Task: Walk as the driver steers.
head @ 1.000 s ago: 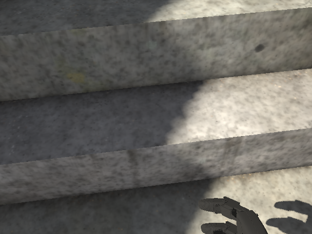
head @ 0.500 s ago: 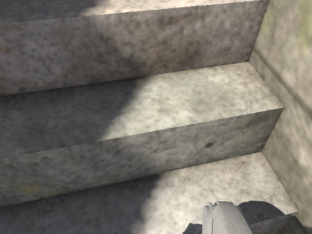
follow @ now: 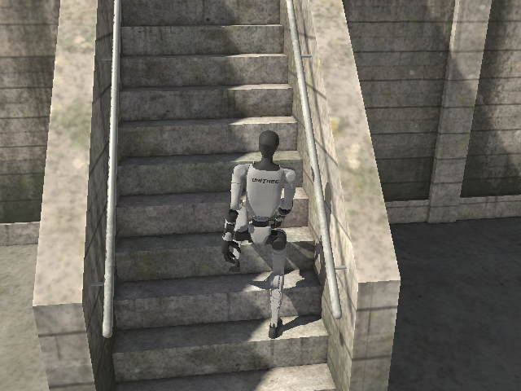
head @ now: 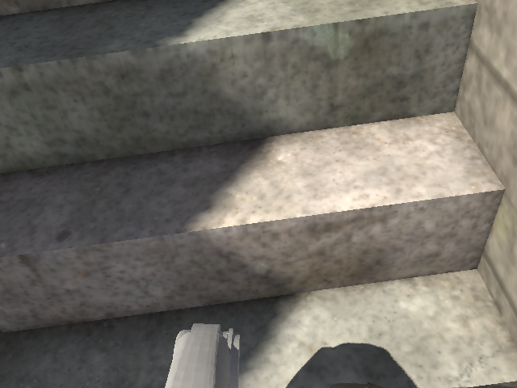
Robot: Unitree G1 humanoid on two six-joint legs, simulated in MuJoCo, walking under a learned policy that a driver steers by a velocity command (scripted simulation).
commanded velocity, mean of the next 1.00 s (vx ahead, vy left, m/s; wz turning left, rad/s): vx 0.50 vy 0.00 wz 0.00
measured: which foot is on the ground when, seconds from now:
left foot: up 0.00-0.26, down 0.28-0.66, up 0.68-1.00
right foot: down 0.00-0.28, up 0.30-0.66, down 0.68-1.00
